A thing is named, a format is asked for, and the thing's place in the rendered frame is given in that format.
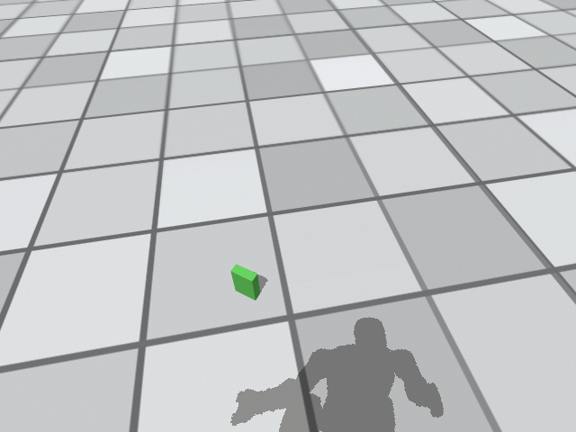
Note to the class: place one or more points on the carton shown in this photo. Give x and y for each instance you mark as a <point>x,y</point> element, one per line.
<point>245,281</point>

